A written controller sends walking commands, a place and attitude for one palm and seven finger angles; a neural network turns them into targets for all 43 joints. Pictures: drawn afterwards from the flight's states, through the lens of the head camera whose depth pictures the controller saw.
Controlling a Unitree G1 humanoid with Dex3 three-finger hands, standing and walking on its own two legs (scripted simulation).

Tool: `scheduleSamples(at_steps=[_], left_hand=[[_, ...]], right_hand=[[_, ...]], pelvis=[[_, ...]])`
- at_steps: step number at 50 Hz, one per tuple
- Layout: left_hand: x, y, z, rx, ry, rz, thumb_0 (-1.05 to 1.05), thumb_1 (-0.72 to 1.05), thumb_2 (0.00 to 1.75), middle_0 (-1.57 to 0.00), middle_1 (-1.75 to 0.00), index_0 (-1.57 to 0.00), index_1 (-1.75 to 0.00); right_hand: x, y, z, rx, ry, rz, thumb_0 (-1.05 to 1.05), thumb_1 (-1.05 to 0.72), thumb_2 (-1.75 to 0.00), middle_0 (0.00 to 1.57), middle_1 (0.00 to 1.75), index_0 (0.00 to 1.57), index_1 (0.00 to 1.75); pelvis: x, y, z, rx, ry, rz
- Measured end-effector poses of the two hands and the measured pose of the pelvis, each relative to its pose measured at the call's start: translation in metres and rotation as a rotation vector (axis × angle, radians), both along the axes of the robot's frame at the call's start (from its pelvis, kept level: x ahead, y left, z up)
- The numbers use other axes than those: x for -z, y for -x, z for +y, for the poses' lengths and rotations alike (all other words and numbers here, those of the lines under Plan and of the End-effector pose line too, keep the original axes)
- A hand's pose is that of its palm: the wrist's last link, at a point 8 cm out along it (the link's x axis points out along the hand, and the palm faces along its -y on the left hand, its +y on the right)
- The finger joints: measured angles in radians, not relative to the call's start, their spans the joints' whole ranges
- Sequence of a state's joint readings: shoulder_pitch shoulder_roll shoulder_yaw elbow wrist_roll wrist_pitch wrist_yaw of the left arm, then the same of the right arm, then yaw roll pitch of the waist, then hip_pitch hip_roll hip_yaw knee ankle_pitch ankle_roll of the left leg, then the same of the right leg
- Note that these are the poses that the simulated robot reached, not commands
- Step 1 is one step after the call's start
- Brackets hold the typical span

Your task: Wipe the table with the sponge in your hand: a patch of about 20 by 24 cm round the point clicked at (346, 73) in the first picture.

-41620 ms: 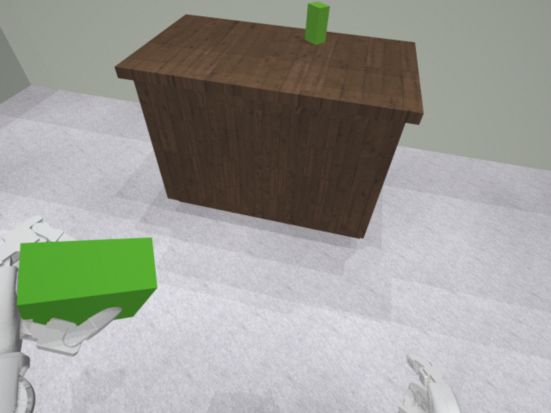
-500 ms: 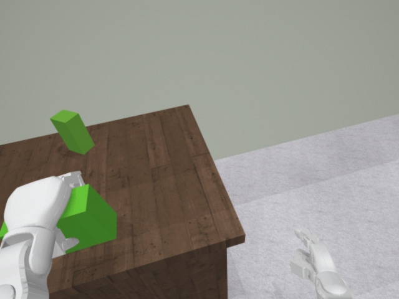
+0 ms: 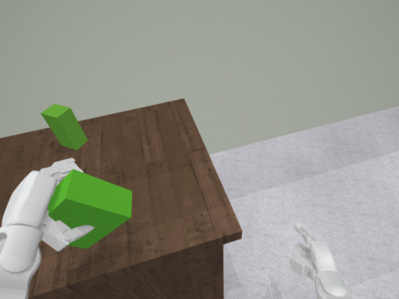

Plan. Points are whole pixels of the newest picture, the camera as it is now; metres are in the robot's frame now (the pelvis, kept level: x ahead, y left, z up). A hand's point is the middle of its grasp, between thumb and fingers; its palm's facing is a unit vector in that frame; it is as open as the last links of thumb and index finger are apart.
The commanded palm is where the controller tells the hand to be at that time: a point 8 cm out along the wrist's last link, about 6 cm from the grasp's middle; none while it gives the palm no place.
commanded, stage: step back with the hand held close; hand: left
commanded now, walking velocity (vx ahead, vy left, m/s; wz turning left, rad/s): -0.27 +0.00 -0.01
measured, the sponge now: (90, 215) +0.21 +0.24 +0.10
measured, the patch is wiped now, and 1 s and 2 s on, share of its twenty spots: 1.00 1.00 1.00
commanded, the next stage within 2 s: stop stepping back and stand still in 1.28 s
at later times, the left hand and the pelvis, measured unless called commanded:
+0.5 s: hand (43, 217) +0.17 +0.27 +0.17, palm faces +0.37 -0.83 -0.41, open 9.4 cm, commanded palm +0.12 +0.31 +0.19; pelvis -0.04 +0.03 -0.02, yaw +0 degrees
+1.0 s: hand (13, 255) +0.11 +0.27 +0.17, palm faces +0.33 -0.87 -0.36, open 9.4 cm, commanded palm +0.06 +0.32 +0.19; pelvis -0.10 +0.04 -0.02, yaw +1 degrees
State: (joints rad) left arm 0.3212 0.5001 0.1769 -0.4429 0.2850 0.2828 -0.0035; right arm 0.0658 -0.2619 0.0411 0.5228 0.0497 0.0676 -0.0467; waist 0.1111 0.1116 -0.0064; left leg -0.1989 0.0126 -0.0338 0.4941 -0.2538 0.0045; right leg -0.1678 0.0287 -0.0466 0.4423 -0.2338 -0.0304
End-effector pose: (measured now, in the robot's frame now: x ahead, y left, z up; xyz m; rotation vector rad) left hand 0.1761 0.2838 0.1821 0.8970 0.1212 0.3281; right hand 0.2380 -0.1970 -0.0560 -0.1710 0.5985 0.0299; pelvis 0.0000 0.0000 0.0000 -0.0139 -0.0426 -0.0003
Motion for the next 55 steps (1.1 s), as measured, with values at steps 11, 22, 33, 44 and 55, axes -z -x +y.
scheduleSamples(at_steps=[11, 22, 33, 44, 55], left_hand=[[0.000, 0.012, 0.006, 0.173, 0.360, -0.373, 0.00, -0.46, 1.09, -0.79, -1.39, -0.81, -1.39], [0.000, 0.034, 0.025, 0.161, 0.323, -0.412, -0.01, -0.46, 1.09, -0.79, -1.39, -0.80, -1.40], [-0.002, 0.068, 0.035, 0.178, 0.318, -0.498, -0.01, -0.46, 1.09, -0.79, -1.39, -0.81, -1.40], [-0.003, 0.084, 0.025, 0.166, 0.368, -0.509, -0.01, -0.46, 1.09, -0.79, -1.40, -0.80, -1.40], [-0.001, 0.123, 0.053, 0.208, 0.305, -0.450, -0.01, -0.47, 1.09, -0.79, -1.39, -0.81, -1.40]], right_hand=[[0.029, 0.096, -0.032, 0.187, 0.146, 0.215, 0.01, -0.91, -0.90, 0.20, 0.30, 0.20, 0.30], [0.038, 0.141, -0.019, 0.214, 0.127, 0.215, 0.01, -0.91, -0.90, 0.20, 0.30, 0.20, 0.30], [0.027, 0.130, 0.001, 0.157, 0.140, 0.110, 0.01, -0.91, -0.90, 0.21, 0.30, 0.20, 0.30], [0.022, 0.135, 0.009, 0.110, 0.095, 0.072, 0.01, -0.91, -0.90, 0.21, 0.30, 0.20, 0.30], [0.013, 0.190, 0.010, 0.180, 0.160, 0.124, 0.01, -0.91, -0.90, 0.20, 0.30, 0.20, 0.30]], pelvis=[[0.011, 0.006, 0.015, -0.018, 0.009, 0.077], [0.016, 0.031, 0.027, -0.002, 0.015, 0.082], [0.022, 0.055, 0.036, -0.011, 0.029, 0.082], [0.017, 0.080, 0.029, -0.005, 0.043, 0.080], [0.014, 0.125, 0.047, 0.005, 0.009, 0.104]])
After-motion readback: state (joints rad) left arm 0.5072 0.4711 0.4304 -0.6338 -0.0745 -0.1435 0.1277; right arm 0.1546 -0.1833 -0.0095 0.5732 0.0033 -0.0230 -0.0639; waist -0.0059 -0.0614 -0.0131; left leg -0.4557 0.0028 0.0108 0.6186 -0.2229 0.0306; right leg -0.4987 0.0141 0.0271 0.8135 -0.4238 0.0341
